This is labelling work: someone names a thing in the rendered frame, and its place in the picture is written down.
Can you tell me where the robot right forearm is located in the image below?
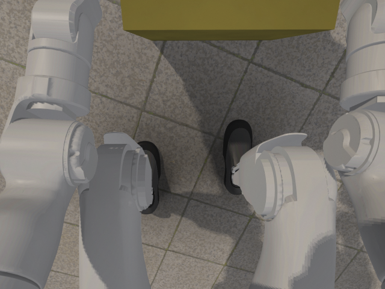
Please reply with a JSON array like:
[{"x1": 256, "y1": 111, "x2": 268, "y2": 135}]
[{"x1": 339, "y1": 0, "x2": 385, "y2": 112}]

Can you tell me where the carton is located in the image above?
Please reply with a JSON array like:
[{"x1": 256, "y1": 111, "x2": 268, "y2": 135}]
[{"x1": 120, "y1": 0, "x2": 340, "y2": 41}]

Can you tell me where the robot thigh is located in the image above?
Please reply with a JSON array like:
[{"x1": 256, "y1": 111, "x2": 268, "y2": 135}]
[
  {"x1": 79, "y1": 144, "x2": 152, "y2": 289},
  {"x1": 249, "y1": 146, "x2": 336, "y2": 289}
]

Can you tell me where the right robot thigh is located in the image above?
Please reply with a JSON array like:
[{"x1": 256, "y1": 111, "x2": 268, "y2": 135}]
[{"x1": 249, "y1": 146, "x2": 336, "y2": 289}]

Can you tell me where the robot left forearm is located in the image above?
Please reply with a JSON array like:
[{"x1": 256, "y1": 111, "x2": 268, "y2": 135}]
[{"x1": 0, "y1": 0, "x2": 102, "y2": 175}]

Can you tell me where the left robot thigh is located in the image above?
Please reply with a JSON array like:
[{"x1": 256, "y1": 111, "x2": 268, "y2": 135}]
[{"x1": 79, "y1": 144, "x2": 152, "y2": 289}]

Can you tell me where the robot left upper arm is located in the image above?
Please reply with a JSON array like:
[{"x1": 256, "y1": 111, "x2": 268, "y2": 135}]
[{"x1": 0, "y1": 118, "x2": 98, "y2": 289}]

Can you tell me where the robot right upper arm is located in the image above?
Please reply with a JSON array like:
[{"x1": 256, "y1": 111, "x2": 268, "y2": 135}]
[{"x1": 323, "y1": 109, "x2": 385, "y2": 289}]

